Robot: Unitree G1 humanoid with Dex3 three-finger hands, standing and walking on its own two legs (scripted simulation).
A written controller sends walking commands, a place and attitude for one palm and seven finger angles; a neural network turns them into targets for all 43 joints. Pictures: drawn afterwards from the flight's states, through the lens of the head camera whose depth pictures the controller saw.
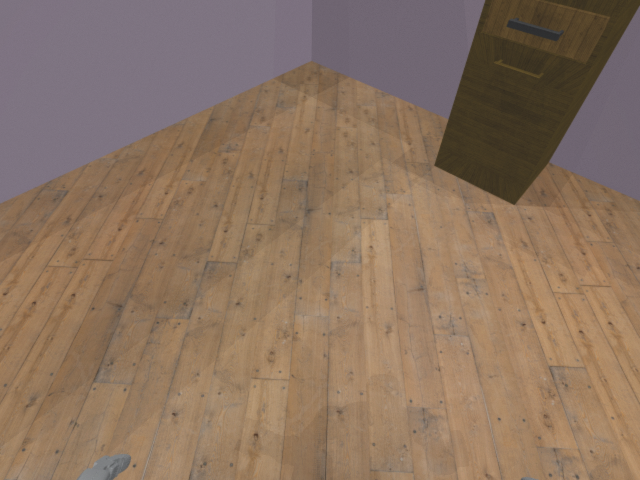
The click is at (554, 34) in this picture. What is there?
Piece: drawer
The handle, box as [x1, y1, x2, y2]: [507, 18, 563, 40]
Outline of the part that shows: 507,24 507,26 553,40 556,40 563,32 562,30 558,32 518,21 518,18 510,19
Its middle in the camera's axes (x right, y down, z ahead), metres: +0.76 -0.74 +1.36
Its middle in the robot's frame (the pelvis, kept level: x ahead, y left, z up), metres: +1.55 -0.69 -0.03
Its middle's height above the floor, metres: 0.74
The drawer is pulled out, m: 0.00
